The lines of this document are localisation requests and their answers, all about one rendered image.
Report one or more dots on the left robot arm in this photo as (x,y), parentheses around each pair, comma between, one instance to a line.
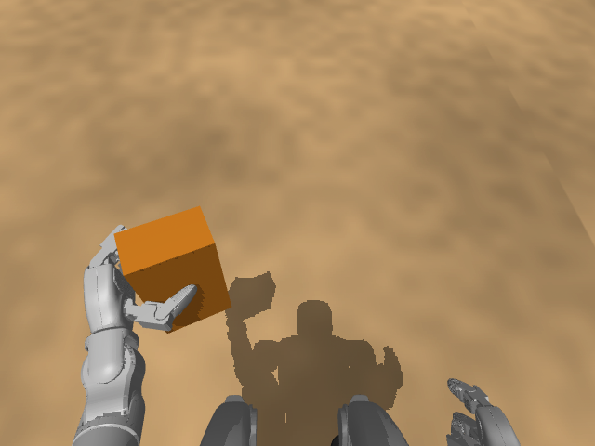
(112,375)

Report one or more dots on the carton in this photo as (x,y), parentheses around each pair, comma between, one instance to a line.
(161,257)

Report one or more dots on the left robot hand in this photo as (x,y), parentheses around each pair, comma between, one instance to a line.
(110,299)

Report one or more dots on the right robot hand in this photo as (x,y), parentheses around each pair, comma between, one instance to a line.
(491,428)

